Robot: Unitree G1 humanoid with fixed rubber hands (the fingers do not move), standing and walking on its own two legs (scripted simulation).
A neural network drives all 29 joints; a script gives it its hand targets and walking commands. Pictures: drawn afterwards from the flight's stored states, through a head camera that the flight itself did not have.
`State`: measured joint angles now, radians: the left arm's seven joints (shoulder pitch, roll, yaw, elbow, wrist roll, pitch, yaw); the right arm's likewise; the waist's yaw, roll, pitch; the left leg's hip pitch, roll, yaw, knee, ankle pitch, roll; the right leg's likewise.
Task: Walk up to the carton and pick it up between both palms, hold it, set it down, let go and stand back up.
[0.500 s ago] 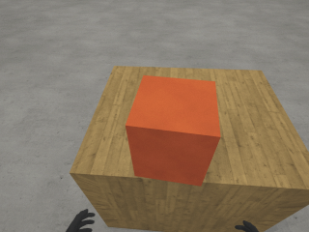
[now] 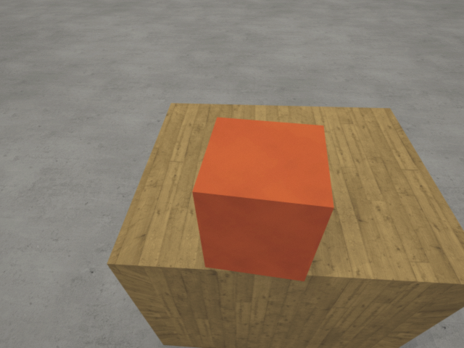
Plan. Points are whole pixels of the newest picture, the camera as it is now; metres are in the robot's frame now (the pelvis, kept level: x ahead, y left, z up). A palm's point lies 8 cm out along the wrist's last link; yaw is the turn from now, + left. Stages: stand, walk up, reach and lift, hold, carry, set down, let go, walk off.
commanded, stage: stand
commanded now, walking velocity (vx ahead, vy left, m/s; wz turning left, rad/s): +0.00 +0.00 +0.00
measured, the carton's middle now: (261, 200) +0.41 -0.03 +0.02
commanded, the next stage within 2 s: none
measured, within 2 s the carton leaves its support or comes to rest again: neither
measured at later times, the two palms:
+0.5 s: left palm out of the picture -0.04 +0.22 -0.15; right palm out of the picture -0.04 -0.19 -0.15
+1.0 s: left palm out of the picture -0.05 +0.22 -0.15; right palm out of the picture -0.05 -0.17 -0.15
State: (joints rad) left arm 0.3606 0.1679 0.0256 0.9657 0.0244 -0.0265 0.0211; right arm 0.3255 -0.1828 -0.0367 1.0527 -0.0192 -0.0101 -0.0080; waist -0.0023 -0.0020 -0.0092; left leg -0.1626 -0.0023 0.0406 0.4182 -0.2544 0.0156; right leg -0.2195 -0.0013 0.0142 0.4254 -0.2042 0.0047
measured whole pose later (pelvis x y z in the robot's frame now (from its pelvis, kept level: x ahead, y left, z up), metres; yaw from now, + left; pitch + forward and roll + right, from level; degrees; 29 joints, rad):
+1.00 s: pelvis +0.00 +0.03 +0.00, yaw -1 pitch -1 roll +0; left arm 0.34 0.09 -0.01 1.20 0.01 0.00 0.05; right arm 0.34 -0.10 0.00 1.18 -0.01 -0.02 -0.03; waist -0.01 -0.01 0.02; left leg -0.12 -0.05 0.06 0.39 -0.24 0.06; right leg -0.20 -0.05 0.05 0.42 -0.20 0.05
